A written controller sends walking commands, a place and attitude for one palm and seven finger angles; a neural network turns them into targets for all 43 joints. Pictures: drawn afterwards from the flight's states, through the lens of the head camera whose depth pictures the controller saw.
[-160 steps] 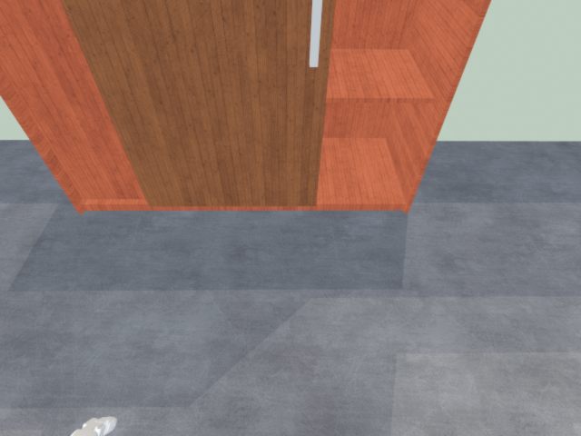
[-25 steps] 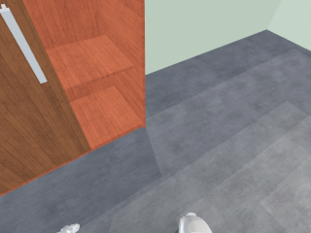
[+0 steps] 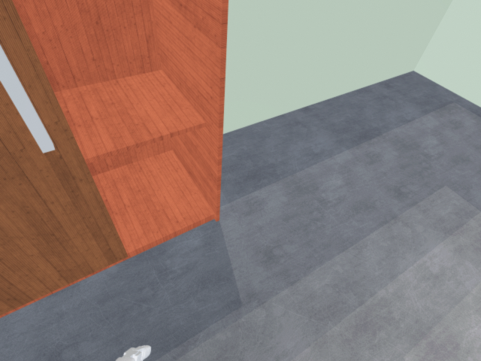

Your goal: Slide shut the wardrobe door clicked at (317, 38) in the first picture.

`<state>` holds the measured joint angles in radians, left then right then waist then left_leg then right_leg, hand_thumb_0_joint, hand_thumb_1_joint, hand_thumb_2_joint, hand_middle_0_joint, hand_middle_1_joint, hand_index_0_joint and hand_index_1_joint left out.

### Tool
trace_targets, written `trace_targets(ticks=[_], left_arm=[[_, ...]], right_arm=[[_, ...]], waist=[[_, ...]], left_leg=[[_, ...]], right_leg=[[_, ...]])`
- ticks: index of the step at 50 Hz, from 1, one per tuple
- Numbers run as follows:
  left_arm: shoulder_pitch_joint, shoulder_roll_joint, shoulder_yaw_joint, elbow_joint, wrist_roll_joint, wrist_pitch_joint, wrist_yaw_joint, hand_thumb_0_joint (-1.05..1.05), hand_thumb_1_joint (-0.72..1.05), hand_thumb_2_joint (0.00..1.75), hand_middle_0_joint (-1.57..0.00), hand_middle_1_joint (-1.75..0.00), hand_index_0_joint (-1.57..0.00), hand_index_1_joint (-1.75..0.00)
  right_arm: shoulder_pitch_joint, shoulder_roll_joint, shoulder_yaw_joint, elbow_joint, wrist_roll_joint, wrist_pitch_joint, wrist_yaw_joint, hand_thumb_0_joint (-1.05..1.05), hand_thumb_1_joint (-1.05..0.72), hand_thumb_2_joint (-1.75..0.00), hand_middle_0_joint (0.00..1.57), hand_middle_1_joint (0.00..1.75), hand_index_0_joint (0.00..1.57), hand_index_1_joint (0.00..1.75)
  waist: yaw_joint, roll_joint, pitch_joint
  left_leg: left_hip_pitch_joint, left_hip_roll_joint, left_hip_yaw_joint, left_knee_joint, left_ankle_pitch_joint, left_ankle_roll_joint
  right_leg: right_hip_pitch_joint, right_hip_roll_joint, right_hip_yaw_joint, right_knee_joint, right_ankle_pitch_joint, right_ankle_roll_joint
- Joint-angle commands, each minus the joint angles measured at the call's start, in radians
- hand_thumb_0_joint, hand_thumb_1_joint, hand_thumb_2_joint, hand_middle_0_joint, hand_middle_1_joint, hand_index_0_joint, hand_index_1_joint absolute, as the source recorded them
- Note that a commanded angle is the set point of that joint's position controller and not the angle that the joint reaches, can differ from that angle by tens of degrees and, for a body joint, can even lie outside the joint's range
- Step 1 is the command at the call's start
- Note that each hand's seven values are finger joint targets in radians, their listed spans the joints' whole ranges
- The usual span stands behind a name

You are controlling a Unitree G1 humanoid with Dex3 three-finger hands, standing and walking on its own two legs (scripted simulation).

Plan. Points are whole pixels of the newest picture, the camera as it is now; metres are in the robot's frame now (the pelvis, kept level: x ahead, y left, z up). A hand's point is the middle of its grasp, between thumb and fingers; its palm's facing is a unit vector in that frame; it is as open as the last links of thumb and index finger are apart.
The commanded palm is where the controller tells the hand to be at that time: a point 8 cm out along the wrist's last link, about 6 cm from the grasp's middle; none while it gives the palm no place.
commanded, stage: turn to face it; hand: left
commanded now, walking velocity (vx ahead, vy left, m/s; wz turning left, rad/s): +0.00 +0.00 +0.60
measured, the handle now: (19, 92) +0.57 +0.47 +0.12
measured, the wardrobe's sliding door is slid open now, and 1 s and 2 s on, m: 0.43 0.43 0.43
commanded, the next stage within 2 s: take the last steps up to it in 0.82 s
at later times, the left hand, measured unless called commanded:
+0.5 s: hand out of the picture +0.06 +0.21 -0.14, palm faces +0.29 -0.92 -0.27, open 7.4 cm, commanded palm none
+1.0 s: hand out of the picture -0.13 +0.15 -0.17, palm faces +0.53 -0.81 -0.25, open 7.4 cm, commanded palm none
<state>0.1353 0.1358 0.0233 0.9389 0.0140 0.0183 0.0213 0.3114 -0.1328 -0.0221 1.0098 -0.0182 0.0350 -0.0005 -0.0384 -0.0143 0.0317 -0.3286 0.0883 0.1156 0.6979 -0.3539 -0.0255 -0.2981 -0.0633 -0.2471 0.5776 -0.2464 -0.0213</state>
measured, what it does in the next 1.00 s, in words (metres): steps on the spot, turning left: right foot, then left foot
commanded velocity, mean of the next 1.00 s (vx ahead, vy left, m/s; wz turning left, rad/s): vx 0.03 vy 0.00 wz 0.42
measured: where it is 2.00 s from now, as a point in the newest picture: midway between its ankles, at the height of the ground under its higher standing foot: outside the picture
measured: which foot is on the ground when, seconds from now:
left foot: down 0.00-0.54, up 0.56-0.94, down 0.96-1.00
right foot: down 0.00-0.02, up 0.04-0.52, down 0.54-0.96, up 0.98-1.00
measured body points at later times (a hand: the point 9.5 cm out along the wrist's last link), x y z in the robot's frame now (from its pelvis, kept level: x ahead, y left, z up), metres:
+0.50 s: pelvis +0.01 -0.03 +0.01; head +0.04 -0.02 +0.46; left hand +0.04 +0.26 -0.12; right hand +0.14 -0.27 -0.13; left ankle +0.02 +0.09 -0.72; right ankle +0.04 -0.16 -0.71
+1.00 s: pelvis -0.03 -0.04 +0.00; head -0.01 +0.00 +0.45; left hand -0.15 +0.20 -0.15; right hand +0.19 -0.20 -0.12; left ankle -0.10 +0.05 -0.73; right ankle +0.05 -0.15 -0.71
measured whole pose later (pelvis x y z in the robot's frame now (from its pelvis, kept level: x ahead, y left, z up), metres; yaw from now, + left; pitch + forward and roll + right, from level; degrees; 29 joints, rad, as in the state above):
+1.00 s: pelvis -0.03 -0.04 +0.00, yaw +29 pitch -1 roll +1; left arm 0.29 0.26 0.06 0.98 0.02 0.04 0.02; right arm 0.13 -0.21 -0.03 0.94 -0.02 0.03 0.01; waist 0.05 -0.06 0.08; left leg -0.21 0.01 0.05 0.56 -0.31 0.01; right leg -0.34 -0.13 -0.12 0.74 -0.43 0.04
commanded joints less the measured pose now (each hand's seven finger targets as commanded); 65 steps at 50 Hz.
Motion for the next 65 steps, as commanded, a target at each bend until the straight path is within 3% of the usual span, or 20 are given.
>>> trace_targets(ticks=[1,3,7,15,24,25,27,29,32,41,45,46,47,48,49,51,55,61,64,65], left_arm=[[0.018,0.100,0.054,-0.110,-0.007,0.011,0.002,0.00,0.90,0.90,-0.20,-0.30,-0.20,-0.30],[-0.025,0.113,0.072,-0.103,0.009,0.008,0.000,0.00,0.90,0.90,-0.20,-0.30,-0.20,-0.30],[0.054,0.132,0.075,-0.045,0.002,0.004,-0.006,0.00,0.90,0.90,-0.20,-0.30,-0.20,-0.30],[-0.003,0.166,0.072,-0.073,-0.005,0.013,-0.001,0.00,0.90,0.90,-0.20,-0.30,-0.20,-0.30],[0.109,0.193,0.067,-0.088,-0.013,-0.002,0.009,0.00,0.90,0.90,-0.20,-0.30,-0.20,-0.30],[0.139,0.220,0.072,-0.090,-0.009,-0.012,0.012,0.00,0.90,0.90,-0.20,-0.30,-0.20,-0.30],[0.135,0.359,0.088,-0.121,0.011,-0.018,0.014,0.00,0.90,0.90,-0.20,-0.30,-0.20,-0.30],[0.043,0.299,0.080,-0.147,0.004,-0.016,0.016,0.00,0.90,0.90,-0.20,-0.30,-0.20,-0.30],[0.003,0.230,0.059,-0.157,0.007,-0.025,0.013,0.00,0.90,0.90,-0.20,-0.30,-0.20,-0.30],[0.178,0.295,0.074,-0.072,0.021,-0.022,0.010,0.00,0.90,0.90,-0.20,-0.30,-0.20,-0.30],[0.145,0.293,0.074,-0.040,0.009,-0.012,0.011,0.00,0.90,0.90,-0.20,-0.30,-0.20,-0.30],[0.150,0.256,0.067,-0.041,-0.002,-0.007,0.010,0.00,0.90,0.90,-0.20,-0.30,-0.20,-0.30],[0.175,0.188,0.054,-0.059,-0.008,-0.002,0.002,0.00,0.90,0.90,-0.20,-0.30,-0.20,-0.30],[0.134,0.167,0.039,-0.074,0.003,0.000,-0.002,0.00,0.90,0.90,-0.20,-0.30,-0.20,-0.30],[0.073,0.181,0.042,-0.070,0.011,0.008,-0.001,0.00,0.90,0.90,-0.20,-0.30,-0.20,-0.30],[0.067,0.187,0.046,-0.038,0.013,0.001,-0.021,0.00,0.90,0.90,-0.20,-0.30,-0.20,-0.30],[0.132,0.154,0.029,0.021,0.013,-0.018,-0.037,0.00,0.90,0.90,-0.20,-0.30,-0.20,-0.30],[0.090,0.116,0.023,0.016,0.010,-0.032,-0.043,0.00,0.90,0.90,-0.20,-0.30,-0.20,-0.30],[0.219,0.115,0.033,0.068,0.012,-0.047,-0.041,0.00,0.90,0.90,-0.20,-0.30,-0.20,-0.30],[0.292,0.162,0.045,0.094,0.016,-0.058,-0.035,0.00,0.90,0.90,-0.20,-0.30,-0.20,-0.30]], right_arm=[[0.128,-0.247,-0.066,-0.069,-0.017,-0.021,-0.004,0.00,-0.90,-0.90,0.20,0.30,0.20,0.30],[0.083,-0.229,-0.069,-0.064,-0.012,-0.032,-0.024,0.00,-0.90,-0.90,0.20,0.30,0.20,0.30],[-0.007,-0.203,-0.059,-0.089,-0.003,-0.049,-0.028,0.00,-0.90,-0.90,0.20,0.30,0.20,0.30],[0.001,-0.260,-0.081,-0.093,-0.003,-0.028,-0.018,0.00,-0.90,-0.90,0.20,0.30,0.20,0.30],[-0.137,-0.297,-0.099,-0.154,-0.002,-0.006,-0.002,0.00,-0.90,-0.90,0.20,0.30,0.20,0.30],[-0.141,-0.275,-0.096,-0.164,0.006,-0.006,0.002,0.00,-0.90,-0.90,0.20,0.30,0.20,0.30],[-0.131,-0.195,-0.087,-0.203,0.006,-0.008,0.006,0.00,-0.90,-0.90,0.20,0.30,0.20,0.30],[-0.137,-0.231,-0.100,-0.177,-0.007,0.018,0.014,0.00,-0.90,-0.90,0.20,0.30,0.20,0.30],[-0.107,-0.209,-0.086,-0.145,-0.009,0.023,0.028,0.00,-0.90,-0.90,0.20,0.30,0.20,0.30],[-0.233,-0.167,-0.052,-0.159,0.009,0.012,0.019,0.00,-0.90,-0.90,0.20,0.30,0.20,0.30],[-0.126,-0.170,-0.043,-0.115,0.013,-0.006,0.010,0.00,-0.90,-0.90,0.20,0.30,0.20,0.30],[-0.086,-0.209,-0.048,-0.102,0.008,-0.019,0.007,0.00,-0.90,-0.90,0.20,0.30,0.20,0.30],[-0.076,-0.300,-0.065,-0.104,-0.005,-0.026,0.003,0.00,-0.90,-0.90,0.20,0.30,0.20,0.30],[-0.058,-0.347,-0.069,-0.100,-0.006,-0.014,0.003,0.00,-0.90,-0.90,0.20,0.30,0.20,0.30],[-0.038,-0.316,-0.066,-0.082,-0.011,-0.021,-0.006,0.00,-0.90,-0.90,0.20,0.30,0.20,0.30],[-0.078,-0.260,-0.050,-0.080,-0.008,-0.030,-0.018,0.00,-0.90,-0.90,0.20,0.30,0.20,0.30],[-0.041,-0.216,-0.038,-0.050,-0.002,-0.061,-0.022,0.00,-0.90,-0.90,0.20,0.30,0.20,0.30],[0.009,-0.223,-0.050,-0.004,-0.010,-0.065,-0.020,0.00,-0.90,-0.90,0.20,0.30,0.20,0.30],[-0.014,-0.202,-0.045,0.009,-0.005,-0.063,-0.020,0.00,-0.90,-0.90,0.20,0.30,0.20,0.30],[-0.008,-0.171,-0.039,0.015,0.002,-0.069,-0.016,0.00,-0.90,-0.90,0.20,0.30,0.20,0.30]], waist=[[-0.026,0.371,0.023],[-0.013,0.245,-0.015],[0.028,0.120,-0.089],[-0.013,0.148,-0.078],[0.051,0.162,-0.096],[0.068,0.104,-0.104],[0.069,-0.266,-0.066],[0.032,-0.192,0.004],[0.006,-0.141,0.041],[0.099,-0.191,-0.051],[0.041,-0.184,-0.097],[0.021,-0.080,-0.129],[0.021,0.196,-0.137],[-0.002,0.262,-0.110],[-0.028,0.258,-0.060],[0.001,0.239,0.042],[0.023,0.144,0.041],[0.012,0.152,0.075],[0.076,0.097,0.047],[0.109,-0.001,0.013]], left_leg=[[0.088,0.348,-0.551,-0.458,0.275,0.204],[0.114,0.268,-0.511,-0.449,0.263,0.208],[0.221,0.160,-0.310,-0.379,0.516,0.173],[0.267,0.142,-0.400,-0.361,0.516,0.208],[0.050,0.066,-0.477,-0.267,0.409,0.163],[-0.041,0.024,-0.459,-0.207,0.329,0.121],[-0.277,-0.179,-0.179,0.218,-0.217,-0.004],[-0.228,-0.110,-0.213,0.461,-0.137,0.006],[-0.221,-0.080,-0.154,0.518,-0.009,-0.018],[-0.089,-0.082,-0.068,0.109,-0.139,-0.023],[0.141,-0.091,-0.043,-0.245,0.070,-0.004],[0.276,-0.029,-0.097,-0.358,0.202,0.017],[0.392,0.192,-0.366,-0.378,0.383,0.106],[0.331,0.307,-0.447,-0.412,0.368,0.205],[0.254,0.274,-0.454,-0.468,0.149,0.221],[0.201,0.210,-0.403,-0.504,-0.055,0.210],[0.246,0.149,-0.304,-0.496,0.120,0.205],[0.191,0.164,-0.302,-0.481,0.061,0.213],[0.072,0.105,-0.244,-0.338,0.004,0.159],[-0.037,0.042,-0.193,-0.193,-0.031,0.121]], right_leg=[[-0.293,-0.009,0.083,0.322,-0.366,0.078],[-0.348,-0.014,0.233,0.564,-0.253,0.063],[-0.309,-0.029,0.247,0.565,-0.102,0.093],[-0.255,-0.001,0.251,0.375,-0.169,0.112],[0.087,0.056,0.239,-0.044,-0.046,0.080],[0.212,0.020,0.271,-0.198,0.033,0.071],[0.215,-0.412,0.655,-0.351,0.073,-0.106],[0.014,-0.330,0.559,-0.367,-0.064,-0.121],[0.026,-0.223,0.339,-0.303,0.097,-0.090],[0.222,-0.275,0.295,-0.220,0.395,-0.140],[0.163,-0.239,0.226,-0.093,0.408,-0.058],[0.074,-0.190,0.180,0.009,0.307,-0.006],[-0.153,-0.073,0.112,0.160,-0.067,0.064],[-0.227,-0.035,0.133,0.302,-0.361,0.070],[-0.251,-0.029,0.187,0.404,-0.343,0.063],[-0.319,-0.041,0.226,0.492,-0.216,0.052],[-0.267,-0.034,0.195,0.394,-0.132,0.058],[-0.124,-0.012,0.160,0.123,-0.147,0.049],[0.134,0.027,0.132,-0.086,-0.016,0.040],[0.297,-0.027,0.220,-0.167,-0.048,0.017]])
